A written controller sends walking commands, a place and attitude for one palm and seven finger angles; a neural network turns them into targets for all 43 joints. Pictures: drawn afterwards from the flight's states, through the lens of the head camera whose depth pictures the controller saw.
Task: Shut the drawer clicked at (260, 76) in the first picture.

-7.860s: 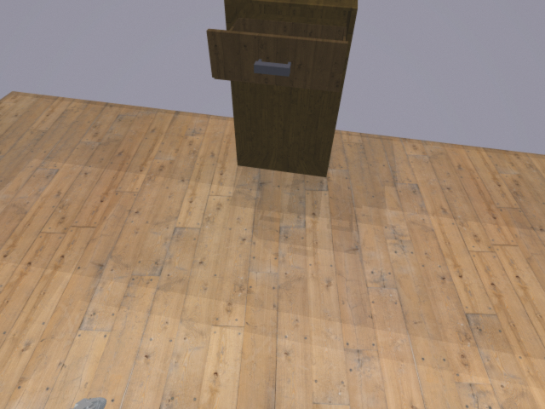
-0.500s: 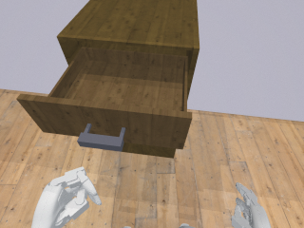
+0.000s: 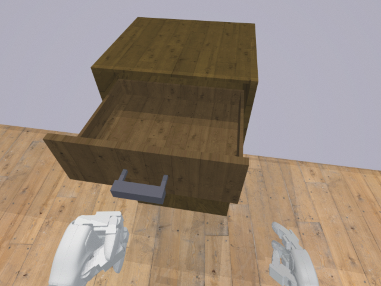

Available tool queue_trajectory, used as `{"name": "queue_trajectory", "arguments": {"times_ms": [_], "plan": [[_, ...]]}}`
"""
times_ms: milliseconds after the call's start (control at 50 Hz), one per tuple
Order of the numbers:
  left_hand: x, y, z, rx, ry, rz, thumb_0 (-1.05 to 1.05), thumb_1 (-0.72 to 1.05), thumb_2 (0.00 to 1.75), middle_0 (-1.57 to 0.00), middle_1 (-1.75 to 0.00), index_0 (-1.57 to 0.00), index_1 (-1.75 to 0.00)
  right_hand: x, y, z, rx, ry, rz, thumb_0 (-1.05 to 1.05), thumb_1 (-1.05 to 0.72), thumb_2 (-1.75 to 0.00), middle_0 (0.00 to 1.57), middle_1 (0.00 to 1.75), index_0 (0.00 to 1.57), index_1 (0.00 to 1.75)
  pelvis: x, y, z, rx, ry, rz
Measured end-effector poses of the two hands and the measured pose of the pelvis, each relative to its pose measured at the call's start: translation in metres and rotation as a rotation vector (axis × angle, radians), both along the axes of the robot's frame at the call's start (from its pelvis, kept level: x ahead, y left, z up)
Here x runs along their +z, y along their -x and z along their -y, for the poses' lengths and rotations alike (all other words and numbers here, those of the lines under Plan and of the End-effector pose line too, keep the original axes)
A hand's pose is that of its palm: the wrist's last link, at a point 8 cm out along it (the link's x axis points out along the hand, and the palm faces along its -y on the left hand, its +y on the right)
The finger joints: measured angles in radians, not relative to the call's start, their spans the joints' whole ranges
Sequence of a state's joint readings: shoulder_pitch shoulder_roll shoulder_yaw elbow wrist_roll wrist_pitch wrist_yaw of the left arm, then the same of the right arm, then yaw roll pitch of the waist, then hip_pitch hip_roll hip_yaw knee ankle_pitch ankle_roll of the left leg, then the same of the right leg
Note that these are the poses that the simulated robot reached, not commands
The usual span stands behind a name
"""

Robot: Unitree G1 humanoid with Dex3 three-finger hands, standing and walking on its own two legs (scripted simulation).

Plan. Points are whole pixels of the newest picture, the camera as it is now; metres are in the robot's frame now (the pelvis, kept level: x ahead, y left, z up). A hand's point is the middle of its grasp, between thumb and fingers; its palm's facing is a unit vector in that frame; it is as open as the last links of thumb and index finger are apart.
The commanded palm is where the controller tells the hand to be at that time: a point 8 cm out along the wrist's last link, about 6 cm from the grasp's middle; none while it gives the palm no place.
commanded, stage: raise the hand and make a fist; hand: left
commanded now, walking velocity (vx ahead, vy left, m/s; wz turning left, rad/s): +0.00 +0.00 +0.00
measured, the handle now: (141, 183) +0.34 +0.14 +0.02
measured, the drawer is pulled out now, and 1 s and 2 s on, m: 0.30 0.30 0.30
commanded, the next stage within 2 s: bring the fist close to the handle in 0.38 s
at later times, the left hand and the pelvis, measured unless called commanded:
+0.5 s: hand (125, 250) +0.16 +0.11 +0.12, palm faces -0.07 -0.99 -0.08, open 3.2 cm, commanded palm +0.12 +0.17 +0.12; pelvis +0.00 -0.02 +0.01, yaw +0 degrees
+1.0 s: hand (141, 241) +0.19 +0.11 +0.07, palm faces -0.11 -0.99 -0.04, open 3.3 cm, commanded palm +0.17 +0.16 +0.07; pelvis -0.01 -0.02 +0.00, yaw +0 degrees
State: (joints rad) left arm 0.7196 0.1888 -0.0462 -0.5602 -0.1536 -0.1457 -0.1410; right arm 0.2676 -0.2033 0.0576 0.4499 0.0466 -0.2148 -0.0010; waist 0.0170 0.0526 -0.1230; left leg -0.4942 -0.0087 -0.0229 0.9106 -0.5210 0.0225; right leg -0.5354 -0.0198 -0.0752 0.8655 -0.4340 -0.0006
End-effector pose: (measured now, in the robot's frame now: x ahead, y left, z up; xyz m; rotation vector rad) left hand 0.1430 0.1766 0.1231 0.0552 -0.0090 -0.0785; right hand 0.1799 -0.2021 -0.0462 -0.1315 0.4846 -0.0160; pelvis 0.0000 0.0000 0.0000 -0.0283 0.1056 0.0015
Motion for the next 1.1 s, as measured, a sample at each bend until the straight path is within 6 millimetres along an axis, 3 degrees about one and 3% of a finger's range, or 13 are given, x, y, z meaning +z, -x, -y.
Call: {"name": "queue_trajectory", "arguments": {"times_ms": [260, 540, 860, 1100], "plan": [[-0.001, 0.003, 0.006, 0.009, -0.021, -0.024, 0.01, 0.9, 0.9, -1.4, -1.6, -1.4, -1.6, 0.002, 0.009, 0.033, -0.056, 0.034, 0.003, 0.01, -0.91, -0.9, 0.2, 0.3, 0.2, 0.3, 0.004, 0.0, 0.013, -0.003, -0.012, 0.012], [-0.001, 0.001, 0.007, 0.013, -0.024, -0.013, 0.01, 0.9, 0.9, -1.4, -1.6, -1.4, -1.6, 0.006, 0.001, 0.038, -0.038, 0.026, 0.045, 0.01, -0.91, -0.9, 0.2, 0.3, 0.2, 0.3, 0.007, 0.003, 0.023, 0.004, -0.017, 0.022], [-0.033, -0.021, 0.007, -0.001, 0.003, -0.042, 0.01, 0.9, 0.9, -1.4, -1.6, -1.4, -1.6, -0.007, 0.016, 0.042, -0.043, 0.061, -0.028, 0.01, -0.91, -0.9, 0.2, 0.3, 0.2, 0.3, 0.002, 0.008, 0.02, 0.004, -0.017, -0.01], [-0.056, -0.036, 0.017, -0.026, 0.011, -0.055, 0.01, 0.9, 0.9, -1.4, -1.6, -1.4, -1.6, -0.022, 0.031, 0.042, -0.061, 0.071, -0.097, 0.01, -0.91, -0.9, 0.2, 0.3, 0.2, 0.3, -0.007, 0.01, 0.015, -0.006, -0.02, -0.055]]}}
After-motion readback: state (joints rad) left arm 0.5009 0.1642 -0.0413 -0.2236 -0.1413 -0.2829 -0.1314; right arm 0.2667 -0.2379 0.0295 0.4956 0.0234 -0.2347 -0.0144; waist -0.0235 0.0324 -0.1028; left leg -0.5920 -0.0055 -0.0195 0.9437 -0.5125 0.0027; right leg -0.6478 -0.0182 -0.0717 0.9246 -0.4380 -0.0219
